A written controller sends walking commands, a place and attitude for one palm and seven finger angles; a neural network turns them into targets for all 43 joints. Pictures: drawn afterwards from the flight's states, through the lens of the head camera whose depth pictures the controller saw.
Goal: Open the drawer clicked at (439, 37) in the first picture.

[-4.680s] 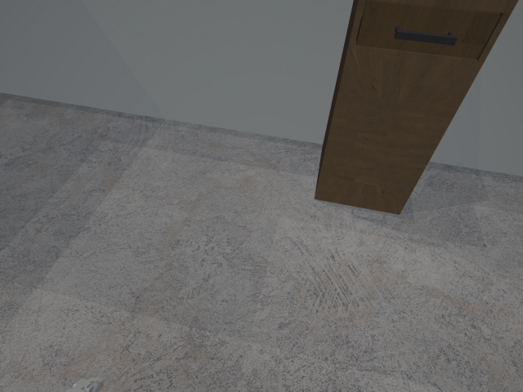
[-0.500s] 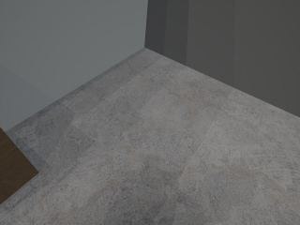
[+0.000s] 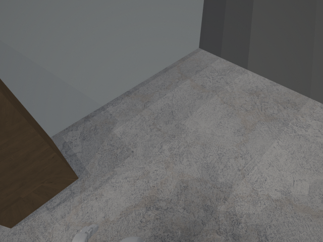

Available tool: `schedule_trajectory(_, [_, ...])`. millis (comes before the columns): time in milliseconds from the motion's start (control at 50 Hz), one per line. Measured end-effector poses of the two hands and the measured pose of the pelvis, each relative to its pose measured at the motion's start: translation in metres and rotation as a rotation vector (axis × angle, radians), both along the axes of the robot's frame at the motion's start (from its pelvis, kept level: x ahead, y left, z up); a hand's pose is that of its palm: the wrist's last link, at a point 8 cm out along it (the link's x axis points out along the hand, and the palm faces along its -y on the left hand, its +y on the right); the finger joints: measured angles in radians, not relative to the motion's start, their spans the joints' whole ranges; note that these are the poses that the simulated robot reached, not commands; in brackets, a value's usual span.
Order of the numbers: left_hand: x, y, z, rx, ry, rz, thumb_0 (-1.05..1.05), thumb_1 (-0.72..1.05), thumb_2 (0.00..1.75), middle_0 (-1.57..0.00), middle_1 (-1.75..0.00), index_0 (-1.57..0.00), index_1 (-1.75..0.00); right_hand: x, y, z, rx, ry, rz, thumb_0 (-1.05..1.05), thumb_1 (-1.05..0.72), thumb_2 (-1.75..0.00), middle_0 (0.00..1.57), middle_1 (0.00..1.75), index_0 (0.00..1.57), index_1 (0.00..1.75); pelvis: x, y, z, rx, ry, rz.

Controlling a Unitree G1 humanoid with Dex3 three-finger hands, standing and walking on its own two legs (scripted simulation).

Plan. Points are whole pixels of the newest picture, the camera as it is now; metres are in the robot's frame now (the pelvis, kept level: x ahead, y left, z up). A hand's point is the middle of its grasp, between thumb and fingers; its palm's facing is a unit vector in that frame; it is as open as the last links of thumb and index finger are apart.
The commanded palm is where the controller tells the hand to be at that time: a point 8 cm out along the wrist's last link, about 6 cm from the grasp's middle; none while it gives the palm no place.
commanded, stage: turn to face it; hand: left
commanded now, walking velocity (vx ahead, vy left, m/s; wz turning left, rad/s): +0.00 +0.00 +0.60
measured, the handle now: out of the picture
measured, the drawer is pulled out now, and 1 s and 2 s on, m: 0.00 0.00 0.00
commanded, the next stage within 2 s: take the last steps up to it in 1.06 s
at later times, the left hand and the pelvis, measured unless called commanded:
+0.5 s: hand out of the picture -0.02 +0.27 -0.17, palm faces +0.35 -0.90 -0.26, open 7.4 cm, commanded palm none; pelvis +0.01 +0.03 +0.00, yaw +18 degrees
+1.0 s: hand out of the picture +0.00 +0.19 -0.14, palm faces +0.54 -0.80 -0.27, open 7.4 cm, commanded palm none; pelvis +0.03 -0.02 +0.01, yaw +35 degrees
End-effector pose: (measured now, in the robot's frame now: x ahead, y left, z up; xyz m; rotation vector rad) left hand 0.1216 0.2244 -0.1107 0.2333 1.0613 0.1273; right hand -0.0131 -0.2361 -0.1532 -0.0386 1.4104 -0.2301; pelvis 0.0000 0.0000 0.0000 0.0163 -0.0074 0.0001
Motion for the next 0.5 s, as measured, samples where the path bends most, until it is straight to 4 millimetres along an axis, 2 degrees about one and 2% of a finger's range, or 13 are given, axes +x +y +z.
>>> schedule_trajectory(100, [-0.032,0.001,-0.001,-0.009,0.039,0.088,0.0,0.91,0.9,-0.2,-0.3,-0.2,-0.3,0.062,-0.023,0.013,-0.043,-0.083,0.118,0.01,-0.91,-0.9,0.2,0.3,0.2,0.3,0.003,-0.006,0.005,0.012,-0.003,0.073])
schedule_trajectory(180, [-0.065,0.014,-0.007,-0.009,0.088,0.174,0.0,0.92,0.9,-0.21,-0.3,-0.2,-0.3,0.113,-0.026,0.024,-0.079,-0.145,0.221,0.01,-0.91,-0.9,0.2,0.3,0.2,0.3,0.004,-0.004,0.005,0.011,-0.001,0.129])
schedule_trajectory(260, [-0.106,0.034,-0.02,-0.015,0.159,0.256,0.0,0.91,0.9,-0.21,-0.3,-0.2,-0.3,0.162,-0.01,0.033,-0.109,-0.211,0.332,0.01,-0.91,-0.9,0.2,0.3,0.19,0.3,0.005,0.005,0.0,-0.002,0.005,0.182])
schedule_trajectory(340, [-0.146,0.06,-0.041,-0.033,0.226,0.343,0.0,0.91,0.9,-0.21,-0.3,-0.2,-0.3,0.204,0.021,0.039,-0.138,-0.294,0.441,0.01,-0.91,-0.9,0.2,0.3,0.19,0.3,0.006,0.022,-0.012,-0.02,0.01,0.233])
schedule_trajectory(380, [-0.161,0.07,-0.046,-0.033,0.265,0.375,0.0,0.91,0.9,-0.2,-0.3,-0.2,-0.3,0.215,0.036,0.044,-0.139,-0.329,0.478,0.01,-0.91,-0.9,0.2,0.3,0.2,0.3,0.005,0.027,-0.013,-0.018,0.007,0.247])
schedule_trajectory(420, [-0.168,0.077,-0.043,-0.032,0.281,0.405,0.0,0.91,0.9,-0.2,-0.3,-0.2,-0.3,0.218,0.047,0.049,-0.137,-0.34,0.502,0.01,-0.91,-0.9,0.2,0.3,0.2,0.3,0.005,0.031,-0.008,-0.034,0.006,0.27])
schedule_trajectory(500, [-0.164,0.085,-0.03,-0.034,0.231,0.44,0.01,0.91,0.9,-0.2,-0.3,-0.19,-0.3,0.214,0.062,0.053,-0.12,-0.307,0.538,0.01,-0.91,-0.9,0.2,0.3,0.2,0.3,0.007,0.034,0.002,-0.048,0.007,0.319])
